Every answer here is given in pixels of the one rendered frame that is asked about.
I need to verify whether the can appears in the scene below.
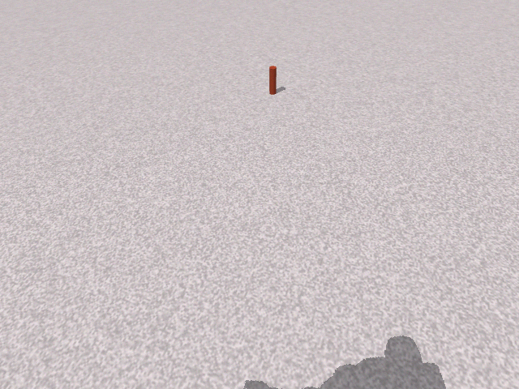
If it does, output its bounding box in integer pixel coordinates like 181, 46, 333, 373
269, 66, 277, 95

